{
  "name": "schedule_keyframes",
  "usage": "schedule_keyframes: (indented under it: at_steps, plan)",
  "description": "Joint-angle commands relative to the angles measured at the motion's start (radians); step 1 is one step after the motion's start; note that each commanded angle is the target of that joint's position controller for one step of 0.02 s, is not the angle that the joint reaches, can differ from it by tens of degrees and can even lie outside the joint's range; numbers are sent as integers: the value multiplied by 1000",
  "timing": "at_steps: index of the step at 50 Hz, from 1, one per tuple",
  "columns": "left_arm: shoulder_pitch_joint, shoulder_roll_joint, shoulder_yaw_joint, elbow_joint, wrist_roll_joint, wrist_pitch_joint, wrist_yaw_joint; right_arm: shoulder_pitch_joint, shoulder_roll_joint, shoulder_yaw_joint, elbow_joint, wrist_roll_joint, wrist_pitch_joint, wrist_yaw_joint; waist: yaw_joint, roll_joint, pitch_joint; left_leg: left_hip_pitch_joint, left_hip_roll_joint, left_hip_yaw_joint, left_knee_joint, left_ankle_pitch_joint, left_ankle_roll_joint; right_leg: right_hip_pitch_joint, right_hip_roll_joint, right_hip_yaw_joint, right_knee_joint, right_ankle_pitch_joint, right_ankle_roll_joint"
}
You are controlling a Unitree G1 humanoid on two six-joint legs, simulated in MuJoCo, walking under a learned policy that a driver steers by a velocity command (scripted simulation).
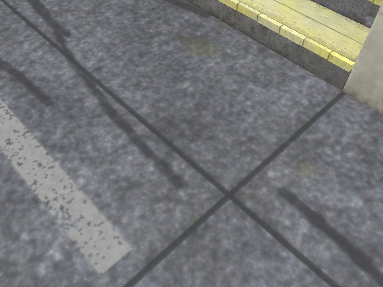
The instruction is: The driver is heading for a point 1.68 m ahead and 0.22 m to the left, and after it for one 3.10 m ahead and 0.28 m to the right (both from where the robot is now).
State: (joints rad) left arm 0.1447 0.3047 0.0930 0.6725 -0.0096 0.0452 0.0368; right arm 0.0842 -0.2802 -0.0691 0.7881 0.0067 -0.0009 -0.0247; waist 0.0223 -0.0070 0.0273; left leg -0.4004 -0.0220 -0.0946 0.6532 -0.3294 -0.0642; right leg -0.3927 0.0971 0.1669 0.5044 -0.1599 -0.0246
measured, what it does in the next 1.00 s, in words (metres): walks ahead, turning left: left foot, then right foot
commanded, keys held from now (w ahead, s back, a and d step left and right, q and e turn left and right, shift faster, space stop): e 0.10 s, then q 0.34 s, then w+q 0.50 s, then w+e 0.06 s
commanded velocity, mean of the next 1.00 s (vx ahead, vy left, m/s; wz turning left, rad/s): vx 0.18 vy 0.00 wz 0.20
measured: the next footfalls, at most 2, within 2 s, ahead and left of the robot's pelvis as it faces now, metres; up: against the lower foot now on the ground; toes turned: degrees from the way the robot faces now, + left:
left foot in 0.04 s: +0.06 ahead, +0.13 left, +0.00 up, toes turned -6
right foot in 0.36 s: +0.02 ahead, -0.13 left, +0.00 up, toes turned +0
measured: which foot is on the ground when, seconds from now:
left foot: up 0.00-0.02, down 0.04-0.38, up 0.40-0.68, down 0.70-1.00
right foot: down 0.00-0.04, up 0.06-0.34, down 0.36-0.70, up 0.72-1.00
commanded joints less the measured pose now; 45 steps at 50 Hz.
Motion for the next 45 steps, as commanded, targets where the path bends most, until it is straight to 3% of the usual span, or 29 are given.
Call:
schedule_keyframes:
  at_steps: [1,2,3,4,5,7,9,11,13,15,17,18,19,20,21,22,24,27,31,33,34,35,36,37,38,39,40,41,45]
  plan:
    - [-36,136,30,-82,-9,2,8,93,-103,-35,-37,-2,-28,11,-57,-154,-153,174,2,32,-242,132,40,83,-180,256,-62,45,-119]
    - [-12,93,18,-90,-3,3,9,133,-173,-53,-36,-21,-27,7,-47,-28,-160,279,178,-118,-311,145,102,-33,-109,180,88,-131,-63]
    - [-1,69,14,-130,-8,-7,5,110,-260,-70,-37,-50,-16,4,3,304,-106,285,380,-392,-383,290,264,-246,60,-27,287,-416,-7]
    - [16,153,37,-113,8,-22,-2,64,-202,-56,-77,-68,-23,1,-8,273,-111,234,458,-457,-389,346,354,-255,-9,2,538,-461,31]
    - [42,194,56,-85,-3,-20,-9,8,-148,-41,-101,-57,-24,-8,14,180,-102,210,405,-340,-364,359,324,-242,-27,3,641,-390,41]
    - [65,137,45,-48,8,-5,0,-14,-109,-29,-102,-19,-23,-11,12,120,-76,213,287,-203,-327,355,257,-238,-23,-1,714,-297,73]
    - [51,66,19,-52,6,-4,-1,21,-95,-17,-86,-15,-18,-11,0,120,-73,201,240,-131,-324,426,265,-187,-13,-16,671,-268,93]
    - [29,7,-9,-58,15,-10,-5,22,-59,-1,-73,-17,-18,-5,2,152,-102,225,197,-78,-308,420,248,-84,-70,-68,418,-250,106]
    - [-30,-11,-21,-69,18,-16,-10,60,-104,-13,-61,-7,-10,3,-40,222,-89,211,179,-83,-295,417,247,39,-76,-138,197,-297,116]
    - [-5,41,-4,-51,2,-20,-8,94,-163,-28,-56,7,-4,7,-37,219,-73,214,193,-137,-263,440,257,119,-50,-166,-2,-169,105]
    - [36,91,10,-36,2,-23,-1,127,-175,-31,-52,26,-9,7,-26,190,-73,160,188,-184,-244,435,213,256,-77,-125,-166,17,52]
    - [77,137,19,-38,11,-21,11,122,-153,-24,-63,13,-19,11,-20,115,-122,80,164,-166,-195,354,165,375,-174,-64,-114,182,15]
    - [77,203,36,-31,24,-11,19,140,-97,-11,-81,4,-35,23,-58,-89,-147,-36,59,-46,-101,179,108,433,-293,13,-53,349,-67]
    - [90,171,36,-21,30,-8,10,95,-90,-6,-92,10,-39,23,-19,-209,-151,-52,12,49,-24,-8,66,356,-357,78,-100,284,-149]
    - [48,129,25,-35,33,-12,7,67,-122,-18,-96,11,-32,22,-8,-217,-112,-80,13,76,82,-114,46,327,-395,113,-134,272,-186]
    - [38,115,21,-42,36,-19,11,50,-130,-27,-100,13,-19,19,6,-220,-91,-132,15,81,220,-218,38,322,-422,132,-147,325,-210]
    - [62,123,23,-28,17,-43,14,67,-120,-35,-107,14,12,16,9,-167,-68,-233,60,49,387,-246,28,338,-455,138,-204,132,-222]
    - [47,119,24,-10,-2,-62,11,22,-77,-18,-136,20,18,32,18,-161,0,-240,88,79,290,-122,45,296,-394,62,-291,-237,-167]
    - [37,155,36,0,-11,-78,-14,48,-81,-13,-143,19,-1,60,3,-154,-20,-2,58,165,53,-67,86,207,-362,-67,-277,-229,-137]
    - [18,152,34,6,-21,-80,-25,163,-88,-21,-98,19,-3,64,-59,-117,-32,192,10,221,-77,38,107,107,-346,-128,-184,-275,-113]
    - [29,120,23,10,-14,-83,-29,251,-113,-36,-64,21,-2,58,-90,-70,-52,322,-22,227,-98,26,126,31,-316,-172,-76,-282,-85]
    - [11,62,4,-1,8,-90,-34,357,-174,-60,-46,28,-5,47,-136,89,-68,468,74,44,-179,-17,179,-107,-250,-275,228,-252,-16]
    - [-62,5,-16,-103,24,-112,-34,409,-337,-87,-77,16,-23,45,-137,393,-90,584,349,-585,-388,-203,387,-458,-68,-260,598,-455,60]
    - [-105,77,-3,-107,-15,-138,-37,393,-264,-64,-95,3,-48,54,-163,237,-83,561,411,-715,-486,-366,457,-562,-105,-94,727,-446,38]
    - [-108,114,5,-103,-37,-154,-45,343,-210,-44,-103,-3,-64,52,-127,191,-2,502,390,-641,-486,-360,422,-586,-147,-77,728,-345,8]
    - [-77,120,8,-79,-22,-162,-46,293,-172,-32,-117,-1,-71,49,-91,122,31,442,343,-532,-464,-271,379,-547,-177,-83,690,-252,-1]
    - [-61,121,10,-65,5,-166,-44,250,-159,-24,-127,3,-67,43,-67,92,44,387,302,-440,-455,-145,346,-500,-194,-85,616,-179,5]
    - [-49,121,14,-58,19,-166,-46,228,-153,-19,-137,-2,-63,35,-48,100,36,342,258,-361,-464,-53,322,-428,-200,-88,559,-116,13]
    - [-99,67,-3,-60,20,-157,-51,258,-169,-25,-134,4,-61,8,-52,80,18,294,182,-197,-469,221,295,-329,-143,-130,325,93,69]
